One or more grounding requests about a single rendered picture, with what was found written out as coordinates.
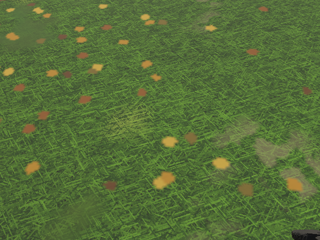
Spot right robot hand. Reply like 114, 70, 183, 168
291, 229, 320, 240

